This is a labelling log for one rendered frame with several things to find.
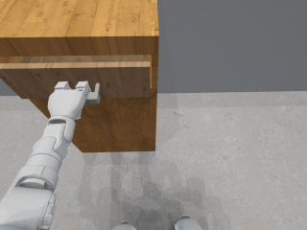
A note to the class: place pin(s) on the robot left shin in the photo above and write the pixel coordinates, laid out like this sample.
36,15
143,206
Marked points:
124,222

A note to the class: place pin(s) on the robot right shin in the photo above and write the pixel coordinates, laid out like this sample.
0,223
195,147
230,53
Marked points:
184,217

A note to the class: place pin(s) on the handle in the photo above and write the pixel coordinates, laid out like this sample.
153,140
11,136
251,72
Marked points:
93,97

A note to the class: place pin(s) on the cabinet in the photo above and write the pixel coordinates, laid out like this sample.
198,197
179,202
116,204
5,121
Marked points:
59,28

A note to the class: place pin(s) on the robot left hand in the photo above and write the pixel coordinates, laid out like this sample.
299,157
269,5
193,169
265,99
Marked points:
68,102

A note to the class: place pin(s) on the drawer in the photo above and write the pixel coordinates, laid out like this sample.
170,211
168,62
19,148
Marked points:
119,76

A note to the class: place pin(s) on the left robot forearm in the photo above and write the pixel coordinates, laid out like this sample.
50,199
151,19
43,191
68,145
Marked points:
42,168

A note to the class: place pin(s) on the left robot upper arm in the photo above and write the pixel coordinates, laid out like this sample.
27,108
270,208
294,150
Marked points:
28,209

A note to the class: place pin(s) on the robot shin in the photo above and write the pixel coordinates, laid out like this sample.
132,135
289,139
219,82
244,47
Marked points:
184,217
124,222

